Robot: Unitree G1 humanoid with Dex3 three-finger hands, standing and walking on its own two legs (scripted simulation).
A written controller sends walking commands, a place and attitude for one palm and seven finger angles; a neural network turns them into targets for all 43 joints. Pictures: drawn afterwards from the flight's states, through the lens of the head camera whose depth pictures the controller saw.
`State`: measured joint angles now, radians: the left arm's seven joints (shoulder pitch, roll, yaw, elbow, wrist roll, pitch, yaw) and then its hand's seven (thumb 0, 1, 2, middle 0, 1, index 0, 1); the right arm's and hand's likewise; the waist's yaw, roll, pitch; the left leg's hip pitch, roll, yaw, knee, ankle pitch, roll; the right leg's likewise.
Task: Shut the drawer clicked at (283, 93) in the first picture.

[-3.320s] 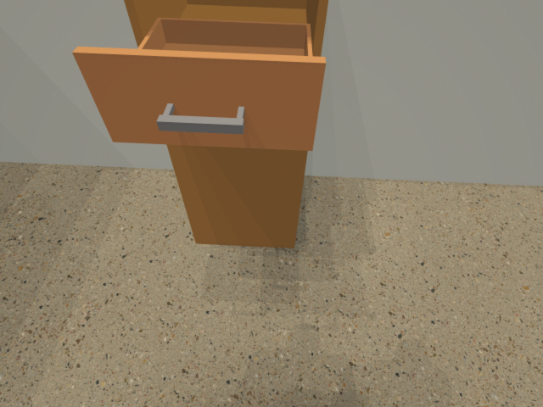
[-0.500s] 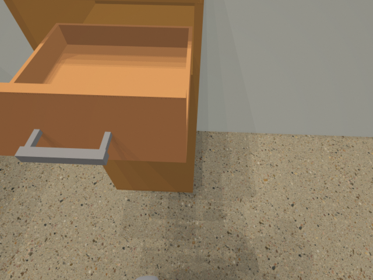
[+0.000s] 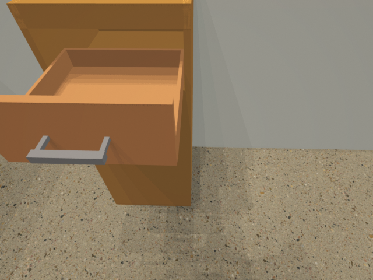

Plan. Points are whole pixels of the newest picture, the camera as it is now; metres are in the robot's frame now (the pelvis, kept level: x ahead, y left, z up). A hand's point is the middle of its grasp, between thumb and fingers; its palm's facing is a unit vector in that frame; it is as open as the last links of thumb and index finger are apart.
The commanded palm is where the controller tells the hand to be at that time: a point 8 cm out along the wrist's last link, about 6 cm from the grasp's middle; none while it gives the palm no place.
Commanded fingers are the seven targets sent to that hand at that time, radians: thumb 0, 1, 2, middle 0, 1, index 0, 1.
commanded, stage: look again from close up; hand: left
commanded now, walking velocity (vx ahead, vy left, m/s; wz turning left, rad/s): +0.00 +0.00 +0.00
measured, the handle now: (71, 149) +0.32 +0.23 +0.15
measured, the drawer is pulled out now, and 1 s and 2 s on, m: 0.29 0.29 0.29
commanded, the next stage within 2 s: raise the hand and make a fist in 0.52 s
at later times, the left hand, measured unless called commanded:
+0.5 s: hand out of the picture +0.02 +0.18 -0.17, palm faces +0.03 -0.98 -0.20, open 7.4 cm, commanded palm none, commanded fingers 0.00 0.90 0.90 -0.20 -0.30 -0.20 -0.30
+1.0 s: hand (100, 269) +0.15 +0.17 +0.00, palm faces -0.01 -1.00 -0.01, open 6.2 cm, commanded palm +0.11 +0.24 +0.01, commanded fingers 0.00 0.90 0.90 -0.60 -0.73 -0.60 -0.73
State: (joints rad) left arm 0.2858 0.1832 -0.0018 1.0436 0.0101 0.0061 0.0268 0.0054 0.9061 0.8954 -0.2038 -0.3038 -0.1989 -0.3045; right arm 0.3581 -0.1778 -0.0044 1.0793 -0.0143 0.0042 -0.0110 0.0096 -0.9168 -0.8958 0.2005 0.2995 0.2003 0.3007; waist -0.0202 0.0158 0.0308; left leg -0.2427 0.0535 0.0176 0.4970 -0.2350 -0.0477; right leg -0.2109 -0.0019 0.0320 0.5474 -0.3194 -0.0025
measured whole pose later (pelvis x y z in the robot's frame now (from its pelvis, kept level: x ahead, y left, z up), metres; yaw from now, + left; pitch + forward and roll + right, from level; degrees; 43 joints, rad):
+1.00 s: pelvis -0.01 +0.00 -0.05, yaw +2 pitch +6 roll +1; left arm 0.55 0.18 0.10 -0.03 -0.24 -0.41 -0.31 0.01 0.90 0.90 -0.42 -0.54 -0.41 -0.54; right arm 0.14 -0.23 -0.06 0.51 0.04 -0.22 -0.03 0.02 -0.91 -0.90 0.20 0.30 0.20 0.30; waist 0.01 -0.01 -0.10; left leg -0.60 0.04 -0.01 0.90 -0.40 -0.04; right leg -0.55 -0.02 0.01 0.94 -0.49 0.01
